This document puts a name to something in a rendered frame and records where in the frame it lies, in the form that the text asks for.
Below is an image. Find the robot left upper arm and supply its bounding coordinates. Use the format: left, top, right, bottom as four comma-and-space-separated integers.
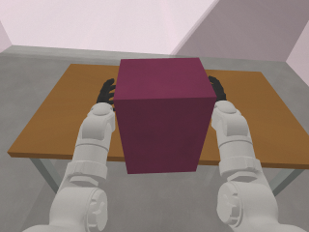
22, 187, 108, 232

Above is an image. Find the robot right hand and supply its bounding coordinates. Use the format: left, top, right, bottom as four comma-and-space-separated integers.
209, 75, 227, 102

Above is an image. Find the carton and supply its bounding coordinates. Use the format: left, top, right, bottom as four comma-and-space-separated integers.
113, 57, 217, 174

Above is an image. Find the robot left forearm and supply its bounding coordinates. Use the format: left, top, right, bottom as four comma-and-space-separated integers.
49, 102, 116, 222

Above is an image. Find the robot left hand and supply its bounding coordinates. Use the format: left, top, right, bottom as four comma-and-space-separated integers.
96, 78, 116, 111

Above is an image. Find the robot right forearm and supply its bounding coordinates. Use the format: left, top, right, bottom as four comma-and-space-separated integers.
211, 101, 279, 218

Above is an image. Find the table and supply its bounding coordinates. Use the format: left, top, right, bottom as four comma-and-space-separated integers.
7, 64, 309, 197

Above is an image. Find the robot right upper arm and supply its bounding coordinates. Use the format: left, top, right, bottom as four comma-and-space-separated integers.
216, 181, 307, 232

